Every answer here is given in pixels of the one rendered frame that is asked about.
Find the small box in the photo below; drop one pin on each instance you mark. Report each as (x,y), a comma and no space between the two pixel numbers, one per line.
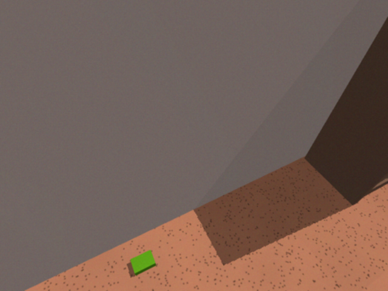
(143,262)

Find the bookshelf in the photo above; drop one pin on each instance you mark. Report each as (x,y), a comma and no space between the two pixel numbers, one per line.
(351,150)

